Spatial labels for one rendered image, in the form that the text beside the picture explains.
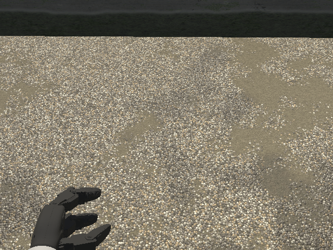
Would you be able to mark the robot left hand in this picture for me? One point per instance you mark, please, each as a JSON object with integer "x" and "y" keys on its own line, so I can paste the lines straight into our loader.
{"x": 54, "y": 226}

